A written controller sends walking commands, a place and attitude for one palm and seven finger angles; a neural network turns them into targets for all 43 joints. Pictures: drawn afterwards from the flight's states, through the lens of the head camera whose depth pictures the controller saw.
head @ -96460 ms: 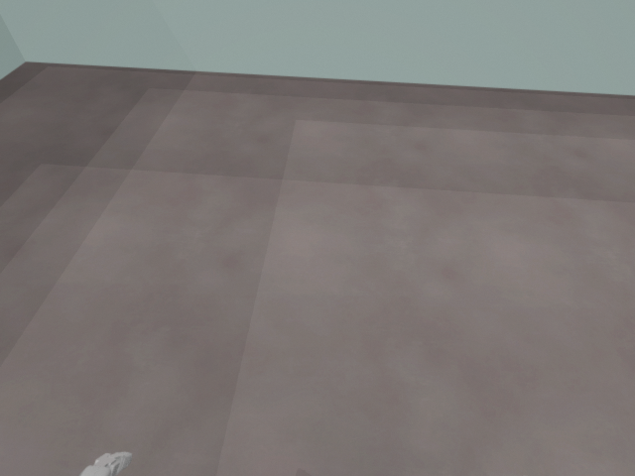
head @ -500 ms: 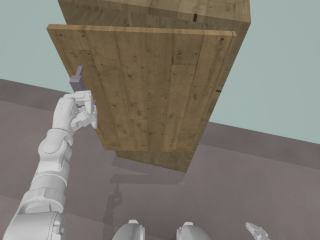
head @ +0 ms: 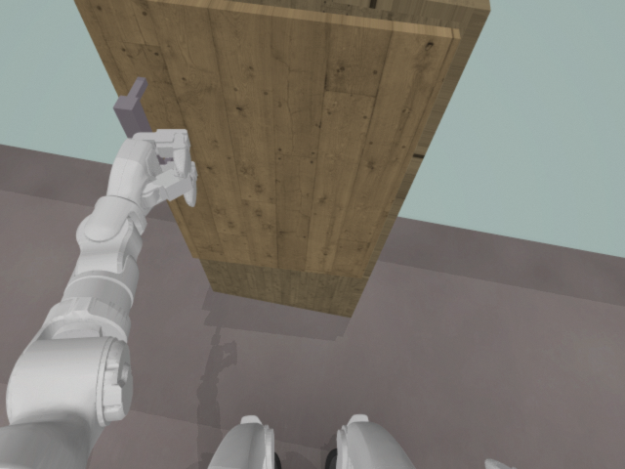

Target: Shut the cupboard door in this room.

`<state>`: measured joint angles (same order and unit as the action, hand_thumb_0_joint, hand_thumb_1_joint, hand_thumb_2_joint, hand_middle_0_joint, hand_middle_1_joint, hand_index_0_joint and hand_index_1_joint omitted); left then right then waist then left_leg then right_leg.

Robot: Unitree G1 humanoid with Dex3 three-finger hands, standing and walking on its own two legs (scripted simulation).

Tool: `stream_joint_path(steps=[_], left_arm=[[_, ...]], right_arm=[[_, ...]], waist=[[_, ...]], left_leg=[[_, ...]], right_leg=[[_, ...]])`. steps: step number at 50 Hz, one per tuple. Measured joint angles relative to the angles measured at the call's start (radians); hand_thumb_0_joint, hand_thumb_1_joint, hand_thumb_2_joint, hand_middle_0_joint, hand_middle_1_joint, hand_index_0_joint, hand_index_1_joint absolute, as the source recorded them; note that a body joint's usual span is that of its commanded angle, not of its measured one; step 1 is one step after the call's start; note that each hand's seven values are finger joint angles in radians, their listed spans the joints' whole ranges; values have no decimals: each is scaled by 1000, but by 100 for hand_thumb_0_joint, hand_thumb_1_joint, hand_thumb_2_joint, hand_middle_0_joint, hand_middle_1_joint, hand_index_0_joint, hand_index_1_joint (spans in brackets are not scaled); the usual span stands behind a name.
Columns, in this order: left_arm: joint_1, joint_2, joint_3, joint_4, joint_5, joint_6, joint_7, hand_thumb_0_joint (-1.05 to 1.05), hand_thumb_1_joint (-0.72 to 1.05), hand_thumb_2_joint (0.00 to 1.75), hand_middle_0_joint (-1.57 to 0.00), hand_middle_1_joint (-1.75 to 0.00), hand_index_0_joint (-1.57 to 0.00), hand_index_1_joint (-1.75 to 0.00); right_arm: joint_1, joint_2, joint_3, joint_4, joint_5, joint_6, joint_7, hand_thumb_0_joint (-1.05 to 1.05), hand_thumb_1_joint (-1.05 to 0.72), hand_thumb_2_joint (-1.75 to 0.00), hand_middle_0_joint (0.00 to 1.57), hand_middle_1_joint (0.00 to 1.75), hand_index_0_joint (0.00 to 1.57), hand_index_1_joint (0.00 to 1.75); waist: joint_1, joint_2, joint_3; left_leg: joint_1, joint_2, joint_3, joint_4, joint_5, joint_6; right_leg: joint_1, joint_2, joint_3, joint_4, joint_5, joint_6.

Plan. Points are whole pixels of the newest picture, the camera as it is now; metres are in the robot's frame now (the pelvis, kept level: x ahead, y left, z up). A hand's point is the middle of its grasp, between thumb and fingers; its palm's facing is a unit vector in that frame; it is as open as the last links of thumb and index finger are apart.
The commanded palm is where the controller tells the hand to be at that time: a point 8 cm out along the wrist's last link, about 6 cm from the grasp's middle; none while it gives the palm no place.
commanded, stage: push the door shut along its arc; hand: left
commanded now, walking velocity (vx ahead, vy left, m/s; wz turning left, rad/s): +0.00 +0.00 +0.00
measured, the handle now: (151, 137) +0.54 +0.21 +0.07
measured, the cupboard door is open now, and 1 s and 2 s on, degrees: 4 0 0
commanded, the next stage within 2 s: pull the fist back off the door in 0.94 s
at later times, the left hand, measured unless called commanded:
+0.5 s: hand (197, 163) +0.49 +0.14 +0.07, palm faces -0.28 -0.96 -0.05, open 3.1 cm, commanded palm +0.52 +0.15 +0.07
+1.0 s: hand (249, 139) +0.52 +0.07 +0.09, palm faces -0.42 -0.91 -0.06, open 2.9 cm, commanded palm +0.58 +0.10 +0.07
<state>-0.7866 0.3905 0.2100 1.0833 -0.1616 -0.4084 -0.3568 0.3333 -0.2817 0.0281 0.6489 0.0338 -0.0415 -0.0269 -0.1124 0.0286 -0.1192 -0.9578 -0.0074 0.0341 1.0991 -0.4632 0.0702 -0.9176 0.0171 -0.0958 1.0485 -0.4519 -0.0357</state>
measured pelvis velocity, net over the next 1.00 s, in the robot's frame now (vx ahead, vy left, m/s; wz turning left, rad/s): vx -0.04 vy -0.01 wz -0.03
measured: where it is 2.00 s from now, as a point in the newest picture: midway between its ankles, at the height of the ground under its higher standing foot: outside the picture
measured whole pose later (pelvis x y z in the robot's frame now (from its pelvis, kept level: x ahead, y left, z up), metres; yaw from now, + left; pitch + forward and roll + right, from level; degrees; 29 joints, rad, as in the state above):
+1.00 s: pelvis -0.04 -0.01 -0.05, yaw -2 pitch +25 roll -5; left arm -1.29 0.57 0.20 1.36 -0.04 -0.27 -0.46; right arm 0.39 -0.28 0.09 0.66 0.02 -0.10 -0.03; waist -0.26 0.05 -0.11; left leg -1.27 0.03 0.01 1.30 -0.46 0.06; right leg -1.22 0.04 -0.13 1.22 -0.43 -0.05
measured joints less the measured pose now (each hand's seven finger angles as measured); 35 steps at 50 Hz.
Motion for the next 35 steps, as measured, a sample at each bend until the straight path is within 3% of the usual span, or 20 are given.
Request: stream_joint_path(steps=[10,18,25,30,35], left_arm=[[-105,64,26,74,12,18,-41,2,90,90,-130,-150,-130,-150],[-140,71,0,89,6,20,-75,2,90,90,-130,-150,-130,-150],[-210,81,-59,121,4,54,-66,2,90,90,-130,-150,-130,-150],[-296,71,-116,134,18,87,-85,2,90,90,-130,-150,-130,-150],[-390,81,-33,202,43,109,-103,2,88,92,-130,-150,-130,-150]], right_arm=[[18,-3,8,-3,-4,3,0,1,-91,-89,20,30,20,30],[41,-6,6,23,-4,9,1,1,-91,-89,20,30,20,30],[24,-7,9,45,-7,-19,-6,1,-91,-89,20,30,20,30],[-7,-15,16,52,-9,-47,-13,1,-90,-89,20,30,20,30],[-15,-22,34,12,-11,-63,-19,1,-91,-89,20,30,20,30]], waist=[[-35,5,5],[-26,5,3],[-30,1,8],[-61,3,15],[-118,9,12]], left_leg=[[-56,10,-4,29,-8,-3],[-83,9,-19,44,-9,-7],[-118,3,-42,61,4,-12],[-147,4,-43,72,11,-11],[-188,18,-24,96,3,-7]], right_leg=[[-54,9,-4,21,-2,-4],[-72,8,-19,29,-6,-8],[-96,2,-43,39,2,-14],[-123,2,-46,48,10,-15],[-175,13,-28,74,10,-15]])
